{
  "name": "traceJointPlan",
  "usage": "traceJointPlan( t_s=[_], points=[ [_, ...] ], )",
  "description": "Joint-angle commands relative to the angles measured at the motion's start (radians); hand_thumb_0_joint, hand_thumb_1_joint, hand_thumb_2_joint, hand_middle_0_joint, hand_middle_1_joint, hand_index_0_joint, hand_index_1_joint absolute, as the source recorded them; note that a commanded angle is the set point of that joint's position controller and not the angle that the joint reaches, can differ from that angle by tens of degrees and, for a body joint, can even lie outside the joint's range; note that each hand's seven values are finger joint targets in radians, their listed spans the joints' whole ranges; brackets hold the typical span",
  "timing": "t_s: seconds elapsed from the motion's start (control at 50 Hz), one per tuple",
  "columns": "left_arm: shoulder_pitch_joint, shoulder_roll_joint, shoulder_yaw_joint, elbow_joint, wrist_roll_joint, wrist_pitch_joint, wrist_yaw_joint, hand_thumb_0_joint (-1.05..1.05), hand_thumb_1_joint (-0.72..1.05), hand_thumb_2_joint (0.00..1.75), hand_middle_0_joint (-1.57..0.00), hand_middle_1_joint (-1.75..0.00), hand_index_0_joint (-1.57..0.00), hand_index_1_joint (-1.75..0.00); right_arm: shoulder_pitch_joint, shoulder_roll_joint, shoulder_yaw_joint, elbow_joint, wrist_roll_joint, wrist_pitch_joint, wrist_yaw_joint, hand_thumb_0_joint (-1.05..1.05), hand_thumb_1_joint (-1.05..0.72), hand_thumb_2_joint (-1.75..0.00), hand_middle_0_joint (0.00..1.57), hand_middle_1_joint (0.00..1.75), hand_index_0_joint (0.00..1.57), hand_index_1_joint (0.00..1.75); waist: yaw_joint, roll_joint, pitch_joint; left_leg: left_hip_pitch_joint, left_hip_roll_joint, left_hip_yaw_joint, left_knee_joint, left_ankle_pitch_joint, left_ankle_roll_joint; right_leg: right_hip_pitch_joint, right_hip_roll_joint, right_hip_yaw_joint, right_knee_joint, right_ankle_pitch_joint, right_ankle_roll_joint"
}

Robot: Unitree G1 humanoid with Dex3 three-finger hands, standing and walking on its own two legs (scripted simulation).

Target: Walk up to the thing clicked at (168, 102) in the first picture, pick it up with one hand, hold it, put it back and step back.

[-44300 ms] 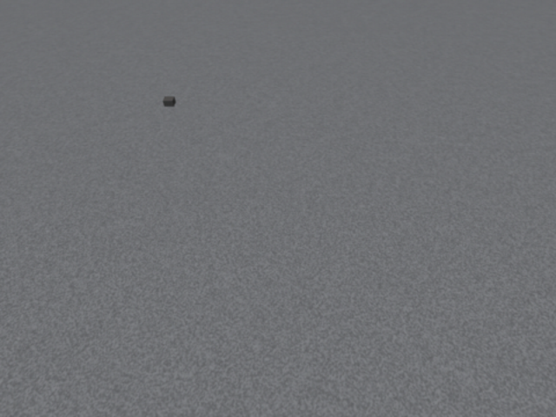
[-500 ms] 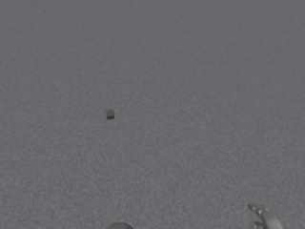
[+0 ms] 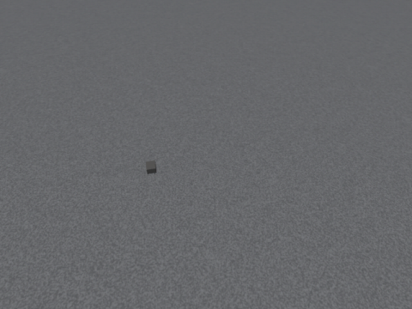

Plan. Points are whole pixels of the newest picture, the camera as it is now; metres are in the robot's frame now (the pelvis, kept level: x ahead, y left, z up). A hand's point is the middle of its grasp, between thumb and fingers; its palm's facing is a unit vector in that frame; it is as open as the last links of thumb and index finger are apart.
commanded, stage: step back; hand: left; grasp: from above
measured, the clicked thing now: (151, 167) +1.02 +0.29 -0.75
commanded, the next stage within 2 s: stand in 0.52 s
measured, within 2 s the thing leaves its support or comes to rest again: neither
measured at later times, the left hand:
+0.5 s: hand out of the picture +0.14 +0.25 -0.15, palm faces +0.05 -0.93 -0.35, open 7.4 cm
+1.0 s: hand out of the picture +0.14 +0.24 -0.14, palm faces +0.01 -0.94 -0.33, open 7.4 cm
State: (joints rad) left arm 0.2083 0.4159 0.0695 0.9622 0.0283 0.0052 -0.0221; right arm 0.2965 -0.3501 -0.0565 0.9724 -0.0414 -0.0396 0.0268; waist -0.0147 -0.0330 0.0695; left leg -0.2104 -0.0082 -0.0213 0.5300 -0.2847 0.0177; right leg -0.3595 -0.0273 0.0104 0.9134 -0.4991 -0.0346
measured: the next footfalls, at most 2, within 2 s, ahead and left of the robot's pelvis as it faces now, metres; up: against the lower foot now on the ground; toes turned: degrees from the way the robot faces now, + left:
right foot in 0.16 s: +0.12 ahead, -0.14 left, +0.00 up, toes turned -2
left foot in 0.44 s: +0.07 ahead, +0.12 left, +0.00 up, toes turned +3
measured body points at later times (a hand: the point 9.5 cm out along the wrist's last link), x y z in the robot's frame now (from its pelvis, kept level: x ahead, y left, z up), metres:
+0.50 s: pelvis +0.05 -0.02 -0.01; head +0.07 -0.02 +0.44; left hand +0.14 +0.29 -0.13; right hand +0.12 -0.32 -0.14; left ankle +0.03 +0.11 -0.73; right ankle +0.08 -0.14 -0.73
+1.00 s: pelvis +0.07 -0.02 +0.01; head +0.08 -0.02 +0.46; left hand +0.14 +0.28 -0.12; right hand +0.20 -0.31 -0.11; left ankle +0.03 +0.11 -0.73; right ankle +0.08 -0.14 -0.73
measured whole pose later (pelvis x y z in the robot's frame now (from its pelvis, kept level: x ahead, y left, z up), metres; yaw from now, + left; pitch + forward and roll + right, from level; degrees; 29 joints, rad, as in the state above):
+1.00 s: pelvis +0.07 -0.02 +0.01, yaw +2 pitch -2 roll +0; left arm 0.07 0.35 -0.01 1.14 0.01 -0.03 -0.01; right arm 0.04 -0.34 0.00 1.10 -0.01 -0.02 0.01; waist 0.01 0.00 0.07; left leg -0.07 0.02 0.00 0.33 -0.22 -0.02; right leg -0.13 -0.04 -0.07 0.35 -0.18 0.01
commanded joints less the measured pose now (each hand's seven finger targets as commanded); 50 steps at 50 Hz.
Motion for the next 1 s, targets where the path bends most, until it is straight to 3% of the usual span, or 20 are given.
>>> traceJointPlan(
  t_s=[0.0,0.06,0.12,0.14,0.16,0.18,0.2,0.22,0.26,0.32,0.36,0.4,0.42,0.44,0.46,0.48,0.5,0.54,0.66,0.98],
  points=[
    [-0.038,0.161,0.046,-0.087,-0.007,-0.034,0.001,0.0,0.9,0.9,-0.2,-0.3,-0.2,-0.3,-0.023,-0.292,-0.077,-0.073,0.009,-0.033,-0.029,0.0,-0.9,-0.9,0.2,0.3,0.2,0.3,0.003,0.191,-0.006,0.064,0.218,-0.278,-0.222,0.054,0.171,-0.129,-0.032,0.0,-0.066,0.058,0.01],
    [-0.053,0.146,0.044,-0.078,-0.01,-0.035,0.004,0.0,0.9,0.9,-0.2,-0.3,-0.2,-0.3,-0.052,-0.277,-0.062,-0.088,0.008,-0.018,-0.032,0.0,-0.9,-0.9,0.2,0.3,0.2,0.3,0.003,0.228,-0.023,-0.035,0.202,-0.208,-0.173,0.146,0.159,0.016,-0.006,-0.033,-0.203,0.112,0.02],
    [0.026,0.136,0.047,-0.026,-0.012,-0.048,0.022,0.0,0.9,0.9,-0.2,-0.3,-0.2,-0.3,-0.138,-0.229,-0.035,-0.107,0.027,0.008,-0.035,0.0,-0.9,-0.9,0.2,0.3,0.2,0.3,0.076,0.181,-0.07,-0.166,0.13,-0.096,0.022,0.2,0.086,0.28,0.039,-0.078,-0.454,0.325,0.016],
    [0.041,0.169,0.057,-0.019,-0.005,-0.052,0.029,0.0,0.9,0.9,-0.2,-0.3,-0.2,-0.3,-0.115,-0.185,-0.019,-0.109,0.036,0.011,-0.039,0.0,-0.9,-0.9,0.2,0.3,0.2,0.3,0.086,0.108,-0.101,-0.223,0.094,-0.085,0.098,0.149,0.048,0.369,-0.002,-0.013,-0.46,0.366,-0.001],
    [0.052,0.229,0.073,-0.022,0.006,-0.056,0.036,0.0,0.9,0.9,-0.2,-0.3,-0.2,-0.3,-0.081,-0.136,-0.002,-0.115,0.043,0.011,-0.044,0.0,-0.9,-0.9,0.2,0.3,0.2,0.3,0.086,-0.076,-0.124,-0.321,-0.006,-0.072,0.249,-0.008,0.008,0.408,-0.165,0.233,-0.524,0.359,-0.039],
    [-0.023,0.27,0.071,-0.051,0.004,-0.058,0.038,0.0,0.9,0.9,-0.2,-0.3,-0.2,-0.3,-0.052,-0.135,0.0,-0.103,0.037,0.023,-0.054,0.0,-0.9,-0.9,0.2,0.3,0.2,0.3,0.058,-0.13,-0.12,-0.277,-0.031,-0.07,0.33,-0.29,-0.009,0.249,-0.355,0.441,-0.645,0.15,-0.135],
    [-0.127,0.288,0.071,-0.076,0.005,-0.053,0.032,0.0,0.9,0.9,-0.2,-0.3,-0.2,-0.3,-0.017,-0.212,-0.028,-0.064,0.03,0.034,-0.058,0.0,-0.9,-0.9,0.2,0.3,0.2,0.3,0.033,-0.09,-0.082,-0.164,0.012,-0.094,0.397,-0.323,-0.016,0.079,-0.391,0.477,-0.653,-0.02,-0.208],
    [-0.168,0.261,0.065,-0.085,0.006,-0.05,0.03,0.0,0.9,0.9,-0.2,-0.3,-0.2,-0.3,-0.002,-0.236,-0.037,-0.041,0.027,0.034,-0.055,0.0,-0.9,-0.9,0.2,0.3,0.2,0.3,0.014,-0.085,-0.033,-0.145,0.031,-0.081,0.388,-0.303,-0.016,0.024,-0.357,0.426,-0.643,-0.031,-0.21],
    [-0.174,0.224,0.052,-0.082,0.003,-0.052,0.03,0.0,0.9,0.9,-0.2,-0.3,-0.2,-0.3,-0.01,-0.229,-0.029,-0.016,0.029,0.033,-0.048,0.0,-0.9,-0.9,0.2,0.3,0.2,0.3,0.012,-0.081,-0.011,-0.168,0.018,-0.082,0.361,-0.242,-0.002,0.035,-0.265,0.276,-0.613,0.052,-0.145],
    [-0.165,0.225,0.055,-0.058,0.005,-0.054,0.029,0.0,0.9,0.9,-0.2,-0.3,-0.2,-0.3,-0.004,-0.211,-0.023,-0.001,0.024,0.029,-0.042,0.0,-0.9,-0.9,0.2,0.3,0.2,0.3,0.026,-0.127,-0.045,-0.153,0.028,-0.037,0.265,-0.194,-0.011,0.071,-0.243,0.219,-0.569,0.141,-0.128],
    [-0.176,0.217,0.052,-0.054,-0.001,-0.05,0.028,0.0,0.9,0.9,-0.2,-0.3,-0.2,-0.3,-0.008,-0.196,-0.018,0.011,0.021,0.02,-0.043,0.0,-0.9,-0.9,0.2,0.3,0.2,0.3,0.022,-0.159,-0.079,-0.104,0.028,0.02,0.128,-0.171,-0.018,0.11,-0.231,0.16,-0.516,0.299,-0.123],
    [-0.181,0.196,0.039,-0.05,-0.012,-0.04,0.027,0.0,0.9,0.9,-0.2,-0.3,-0.2,-0.3,-0.002,-0.18,-0.019,0.033,0.015,0.009,-0.046,0.0,-0.9,-0.9,0.2,0.3,0.2,0.3,0.002,-0.123,-0.105,0.005,0.006,0.044,-0.089,0.01,-0.021,0.107,-0.191,0.103,-0.419,0.419,-0.086],
    [-0.177,0.167,0.027,-0.053,-0.016,-0.038,0.027,0.0,0.9,0.9,-0.2,-0.3,-0.2,-0.3,-0.016,-0.199,-0.028,0.037,0.008,0.003,-0.05,0.0,-0.9,-0.9,0.2,0.3,0.2,0.3,-0.001,-0.087,-0.133,0.068,0.041,-0.018,-0.112,0.131,-0.009,0.084,-0.174,0.084,-0.365,0.502,-0.053],
    [-0.174,0.131,0.016,-0.06,-0.024,-0.036,0.026,0.0,0.9,0.9,-0.2,-0.3,-0.2,-0.3,-0.03,-0.244,-0.038,0.029,0.0,-0.003,-0.055,0.0,-0.9,-0.9,0.2,0.3,0.2,0.3,0.006,0.024,-0.156,0.086,0.149,-0.163,-0.135,0.269,0.032,0.053,-0.122,0.042,-0.283,0.482,-0.009],
    [-0.169,0.112,0.01,-0.045,-0.036,-0.033,0.027,0.0,0.9,0.9,-0.2,-0.3,-0.2,-0.3,-0.124,-0.276,-0.038,0.01,0.008,-0.006,-0.053,0.0,-0.9,-0.9,0.2,0.3,0.2,0.3,0.044,0.087,-0.133,0.018,0.222,-0.246,-0.146,0.259,0.082,0.066,-0.041,-0.018,-0.296,0.316,0.021],
    [-0.171,0.141,0.018,-0.022,-0.035,-0.029,0.031,0.0,0.9,0.9,-0.2,-0.3,-0.2,-0.3,-0.185,-0.306,-0.039,0.004,0.014,0.0,-0.047,0.0,-0.9,-0.9,0.2,0.3,0.2,0.3,0.047,0.112,-0.111,-0.075,0.228,-0.217,-0.111,0.211,0.122,0.148,-0.025,-0.024,-0.334,0.199,0.019],
    [-0.125,0.097,-0.005,0.01,-0.044,-0.03,0.028,0.0,0.9,0.9,-0.2,-0.3,-0.2,-0.3,-0.224,-0.251,-0.021,-0.001,0.017,-0.008,-0.041,0.0,-0.9,-0.9,0.2,0.3,0.2,0.3,0.077,0.075,-0.108,-0.087,0.206,-0.223,-0.131,0.186,0.084,0.215,-0.054,0.037,-0.429,0.274,0.017],
    [-0.148,0.134,-0.003,0.034,-0.03,-0.044,0.02,0.0,0.9,0.9,-0.2,-0.3,-0.2,-0.3,-0.201,-0.212,-0.006,0.013,0.029,-0.011,-0.036,0.0,-0.9,-0.9,0.2,0.3,0.2,0.3,0.037,0.064,-0.121,-0.034,0.142,-0.117,-0.141,0.199,0.023,0.246,-0.099,0.047,-0.443,0.426,0.0],
    [-0.152,0.138,-0.02,0.072,-0.031,-0.046,0.025,0.0,0.9,0.9,-0.2,-0.3,-0.2,-0.3,-0.211,-0.219,-0.002,0.054,0.037,-0.015,-0.04,0.0,-0.9,-0.9,0.2,0.3,0.2,0.3,0.025,0.095,-0.161,0.116,0.151,-0.081,-0.144,0.506,0.006,0.275,-0.104,0.02,-0.48,0.624,0.003],
    [-0.174,0.138,-0.033,0.123,-0.022,-0.051,0.027,0.0,0.9,0.9,-0.2,-0.3,-0.2,-0.3,-0.285,-0.208,0.01,0.085,0.038,0.005,-0.032,0.0,-0.9,-0.9,0.2,0.3,0.2,0.3,0.018,0.048,-0.12,0.125,0.14,-0.047,-0.253,0.288,-0.01,0.301,-0.12,0.027,-0.619,0.533,0.024]
  ],
)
